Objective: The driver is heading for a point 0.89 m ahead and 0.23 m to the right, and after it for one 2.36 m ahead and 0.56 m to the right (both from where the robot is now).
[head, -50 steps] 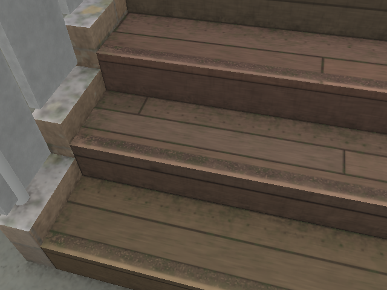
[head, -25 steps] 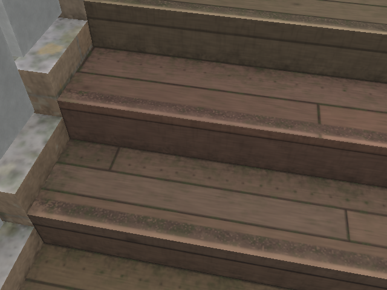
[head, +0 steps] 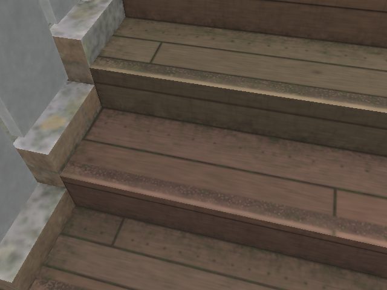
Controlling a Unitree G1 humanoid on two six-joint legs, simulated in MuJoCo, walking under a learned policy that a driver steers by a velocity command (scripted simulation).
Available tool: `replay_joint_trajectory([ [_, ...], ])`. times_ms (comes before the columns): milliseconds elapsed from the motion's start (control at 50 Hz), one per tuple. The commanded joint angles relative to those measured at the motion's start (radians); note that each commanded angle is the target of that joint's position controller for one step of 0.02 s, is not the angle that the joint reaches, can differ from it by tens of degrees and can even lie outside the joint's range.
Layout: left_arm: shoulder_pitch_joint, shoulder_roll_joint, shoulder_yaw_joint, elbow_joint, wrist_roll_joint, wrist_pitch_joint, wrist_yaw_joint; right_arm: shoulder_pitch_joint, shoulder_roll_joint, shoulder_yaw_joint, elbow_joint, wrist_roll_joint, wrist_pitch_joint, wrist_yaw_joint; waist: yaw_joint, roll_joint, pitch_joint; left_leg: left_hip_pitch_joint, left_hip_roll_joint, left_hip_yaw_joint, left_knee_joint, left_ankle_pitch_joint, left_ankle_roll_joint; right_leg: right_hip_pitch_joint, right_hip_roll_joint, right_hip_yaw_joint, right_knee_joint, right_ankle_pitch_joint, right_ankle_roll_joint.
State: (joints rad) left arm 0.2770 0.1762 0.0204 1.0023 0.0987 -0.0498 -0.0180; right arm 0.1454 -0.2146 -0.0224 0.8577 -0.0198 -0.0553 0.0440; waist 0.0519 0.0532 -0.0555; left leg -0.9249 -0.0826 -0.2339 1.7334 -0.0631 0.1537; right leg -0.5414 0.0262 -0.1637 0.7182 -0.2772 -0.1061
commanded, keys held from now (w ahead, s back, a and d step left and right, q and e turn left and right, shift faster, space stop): no key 0.44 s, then e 0.54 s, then w+e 0.02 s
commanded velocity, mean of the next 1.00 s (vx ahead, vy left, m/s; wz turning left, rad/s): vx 0.03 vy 0.00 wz -0.21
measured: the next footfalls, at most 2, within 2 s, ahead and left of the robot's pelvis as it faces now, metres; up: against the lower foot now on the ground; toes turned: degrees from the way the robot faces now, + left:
left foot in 0.30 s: +0.15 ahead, +0.15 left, +0.00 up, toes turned +4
right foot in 0.82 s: +0.08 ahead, -0.12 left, +0.00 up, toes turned -12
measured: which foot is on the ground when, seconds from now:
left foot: up 0.00-0.28, down 0.30-0.82, up 0.84-1.00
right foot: down 0.00-0.52, up 0.54-0.80, down 0.82-1.00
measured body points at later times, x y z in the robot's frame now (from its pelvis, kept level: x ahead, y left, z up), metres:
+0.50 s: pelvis +0.09 +0.04 +0.02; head +0.09 +0.04 +0.47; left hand +0.17 +0.27 -0.12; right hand +0.22 -0.17 -0.10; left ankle +0.11 +0.14 -0.71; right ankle +0.06 -0.07 -0.71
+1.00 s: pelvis +0.08 -0.02 +0.03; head +0.08 -0.04 +0.48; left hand +0.19 +0.21 -0.09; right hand +0.23 -0.32 -0.05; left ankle +0.05 +0.13 -0.50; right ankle +0.04 -0.11 -0.71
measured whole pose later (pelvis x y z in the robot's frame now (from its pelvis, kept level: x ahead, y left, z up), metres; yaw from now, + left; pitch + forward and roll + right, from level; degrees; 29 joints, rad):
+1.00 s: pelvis +0.08 -0.02 +0.03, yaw -14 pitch +4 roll +3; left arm 0.36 0.21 0.05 0.81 0.04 -0.06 -0.06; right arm 0.07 -0.25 -0.07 0.68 -0.03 -0.04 -0.03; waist 0.05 -0.01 -0.07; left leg -0.74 -0.04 -0.01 1.71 -0.43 -0.02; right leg -0.34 0.01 0.05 0.57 -0.30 -0.07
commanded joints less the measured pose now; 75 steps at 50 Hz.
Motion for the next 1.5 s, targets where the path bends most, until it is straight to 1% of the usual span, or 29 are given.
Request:
replay_joint_trajectory([
  [20,-0.071,-0.008,-0.014,-0.059,0.021,-0.018,-0.044,0.132,-0.036,0.001,0.032,-0.001,0.013,0.027,-0.094,-0.036,-0.084,-0.148,0.064,0.012,0.012,0.068,-0.037,0.148,-0.189,0.242,-0.365,0.133,-0.122],
  [40,0.029,-0.034,-0.011,0.031,-0.119,-0.051,0.025,0.112,0.105,0.023,-0.03,-0.041,0.029,-0.04,-0.159,0.035,0.043,0.025,0.066,0.116,-0.158,0.05,-0.105,0.034,-0.21,0.182,-0.328,0.269,-0.064],
  [60,0.069,-0.061,-0.033,0.047,-0.125,-0.07,0.055,0.108,0.073,0.019,-0.01,-0.03,0.042,-0.061,-0.138,0.05,0.034,0.112,0.078,0.194,-0.27,0.08,-0.13,-0.008,-0.181,0.129,-0.352,0.419,-0.048],
  [200,0.029,0.028,-0.004,0.021,-0.07,-0.065,0.073,0.083,0.066,0.024,0.046,0.001,0.072,-0.084,-0.082,-0.224,-0.039,0.419,0.152,0.308,-0.776,-0.008,-0.135,0.267,-0.219,0.143,-0.369,0.58,-0.098],
  [220,-0.168,0.141,0.012,-0.091,-0.022,-0.052,-0.016,-0.043,-0.011,0.016,-0.03,-0.034,0.083,-0.014,-0.101,-0.176,0.072,0.334,0.215,0.191,-0.884,-0.052,-0.16,0.242,-0.312,0.238,-0.406,0.385,-0.143],
  [280,-0.041,0.029,0.012,-0.053,-0.112,-0.028,-0.064,0.009,0.018,-0.004,-0.012,-0.009,0.067,0.011,-0.076,-0.091,0.011,0.481,0.156,0.301,-1.299,-0.21,-0.175,0.341,-0.3,0.265,-0.298,0.234,-0.121],
  [340,0.301,-0.066,-0.003,0.009,-0.098,-0.03,-0.051,-0.059,0.003,0.001,-0.033,0.013,-0.009,0.005,0.074,0.061,-0.171,0.776,0.25,0.153,-1.237,0.325,0.055,0.238,-0.062,0.099,-0.155,0.093,0.055],
  [360,0.169,-0.039,0.001,-0.016,-0.084,-0.022,-0.059,-0.066,0.066,0.012,-0.019,0.011,-0.017,0.028,0.018,0.025,-0.095,0.645,0.242,0.128,-1.256,0.105,0.013,0.259,-0.072,0.09,-0.183,-0.027,0.097],
  [440,0.035,0.046,0.025,-0.07,-0.096,0.027,-0.056,-0.015,-0.028,-0.006,0.013,0.034,-0.05,0.067,-0.02,0.009,-0.005,0.633,0.209,0.143,-1.274,-0.004,-0.051,0.21,-0.087,0.104,-0.187,-0.013,0.074],
  [520,-0.114,0.088,0.037,-0.19,-0.091,-0.003,0.007,-0.033,-0.124,-0.049,-0.07,-0.003,-0.059,-0.024,-0.076,0.023,-0.103,0.797,0.296,0.072,-1.26,0.158,0.076,0.069,-0.076,0.136,-0.042,0.036,0.053],
  [580,-0.059,0.104,0.049,-0.194,-0.095,0.007,0.049,0.179,-0.174,-0.088,-0.064,-0.011,-0.047,-0.1,-0.163,0.184,-0.072,0.912,0.619,-0.226,-1.419,0.324,0.332,-0.193,-0.05,0.173,0.578,-0.331,0.164],
  [660,-0.175,0.033,0.042,-0.296,-0.079,0.016,0.017,-0.109,-0.013,-0.027,-0.109,-0.042,-0.055,-0.09,-0.042,-0.005,-0.036,0.638,0.42,0.15,-1.494,0.045,0.142,-0.286,-0.065,0.267,1.15,-0.3,0.079],
  [720,-0.039,0.038,0.042,-0.273,-0.069,0.029,-0.066,-0.425,-0.005,0.002,-0.237,0.007,-0.075,-0.081,0.092,-0.079,-0.088,0.527,0.246,0.44,-1.426,0.1,-0.056,0.127,-0.168,0.185,0.427,-0.147,0.156],
  [760,-0.051,0.004,0.033,-0.265,-0.111,0.015,-0.096,-0.369,-0.142,-0.048,-0.227,0.01,-0.04,-0.084,0.028,0.009,-0.039,0.502,0.247,0.449,-1.368,0.09,-0.031,0.293,-0.09,0.054,0.039,0.01,0.212],
  [800,0.073,0.043,0.035,-0.253,-0.089,-0.006,-0.071,-0.124,-0.253,-0.097,-0.144,-0.057,0.007,-0.056,-0.04,0.025,-0.013,0.672,0.446,0.274,-1.321,0.009,0.033,0.245,-0.044,0.077,-0.171,0.132,0.175],
  [820,0.117,0.109,0.064,-0.237,-0.075,-0.03,-0.036,0.006,-0.183,-0.086,-0.092,-0.05,0.026,-0.042,-0.065,-0.047,-0.048,0.718,0.44,0.265,-1.185,-0.104,-0.009,0.288,-0.03,0.123,-0.301,0.201,0.112],
  [840,0.158,0.277,0.109,-0.255,-0.055,-0.062,0.006,0.119,-0.015,-0.048,-0.122,-0.026,0.027,-0.037,-0.111,-0.302,-0.147,0.569,0.271,0.376,-0.881,-0.311,-0.158,0.446,-0.251,0.438,-0.275,0.939,-0.161],
  [860,0.155,0.402,0.141,-0.299,-0.073,-0.084,0.003,0.037,0.012,-0.028,-0.23,0.016,-0.008,-0.055,-0.054,-0.4,-0.179,0.213,0.046,0.345,-0.642,-0.651,-0.266,0.654,-0.452,0.792,-0.348,1.039,-0.425],
  [900,0.154,0.258,0.111,-0.244,-0.024,-0.08,-0.032,-0.23,-0.052,-0.045,-0.255,0.032,-0.008,-0.061,0.056,-0.225,-0.053,-0.007,0.057,0.161,-0.098,-0.545,-0.234,0.524,-0.365,0.656,-0.314,0.587,-0.26],
  [940,-0.056,0.187,0.07,-0.292,-0.075,-0.044,-0.062,-0.177,-0.112,-0.065,-0.254,-0.002,-0.006,-0.09,-0.058,-0.175,-0.002,0.055,0.065,0.15,0.13,-0.431,-0.152,0.256,-0.317,0.537,-0.326,0.569,-0.213],
  [1000,-0.074,0.102,0.026,-0.331,-0.047,-0.01,-0.029,-0.095,-0.091,-0.049,-0.261,-0.015,-0.004,-0.073,-0.08,-0.054,-0.052,0.067,0.081,0.164,-0.011,-0.257,-0.173,0.249,-0.247,0.489,-0.351,0.28,-0.193],
  [1060,0.093,0.155,0.027,-0.3,-0.043,-0.01,-0.017,-0.055,-0.079,-0.038,-0.224,-0.038,-0.001,-0.065,-0.022,-0.202,-0.035,0.007,0.076,0.243,-0.071,-0.208,-0.248,0.299,-0.224,0.575,-0.448,-0.156,-0.199],
  [1160,-0.111,0.203,0.028,-0.383,-0.069,-0.042,-0.041,0.028,-0.1,-0.029,-0.21,-0.04,0.013,-0.065,-0.082,-0.165,-0.032,0.472,0.102,0.305,-0.63,-0.313,-0.264,0.045,-0.176,0.533,-0.463,-0.099,-0.206],
  [1220,-0.034,0.221,0.047,-0.342,-0.08,-0.031,-0.053,-0.01,-0.045,-0.003,-0.227,-0.036,0.036,-0.039,-0.003,-0.205,-0.024,0.434,0.106,0.284,-1.052,-0.378,-0.229,0.31,-0.267,0.663,-0.408,-0.012,-0.266],
  [1320,0.081,0.195,0.056,-0.227,-0.054,0.03,-0.056,0.103,-0.092,-0.006,-0.21,-0.012,-0.02,-0.04,-0.001,-0.14,-0.106,0.731,0.124,0.276,-1.388,-0.05,-0.092,0.37,-0.209,0.605,-0.256,0.247,-0.214],
  [1360,0.049,0.062,0.025,-0.245,-0.024,0.036,-0.083,0.359,-0.244,-0.066,-0.109,-0.048,-0.032,-0.041,-0.072,0.158,-0.132,1.202,0.425,-0.176,-1.418,0.448,0.257,-0.205,0.1,0.305,0.292,-0.036,-0.018],
  [1380,-0.093,0.086,0.032,-0.265,-0.044,0.017,-0.074,0.496,-0.231,-0.075,-0.059,-0.057,-0.017,-0.033,-0.186,0.15,-0.063,1.285,0.556,-0.333,-1.462,0.262,0.333,-0.572,0.131,0.278,0.876,-0.29,0.001],
  [1440,-0.248,0.041,0.012,-0.314,-0.087,-0.016,-0.027,0.538,0.043,0.029,0.113,-0.103,0.014,0.035,-0.155,0.048,0.088,1.2,0.459,-0.077,-1.436,-0.024,0.175,-1.128,0.105,0.355,1.646,-0.134,-0.173],
  [1500,-0.328,-0.065,-0.048,-0.394,-0.081,0.012,-0.05,0.422,0.118,0.075,0.183,-0.126,0.014,0.037,-0.053,-0.041,0.08,0.894,0.342,0.116,-1.531,-0.21,0.083,-1.073,0.017,0.298,1.494,-0.078,-0.241],
])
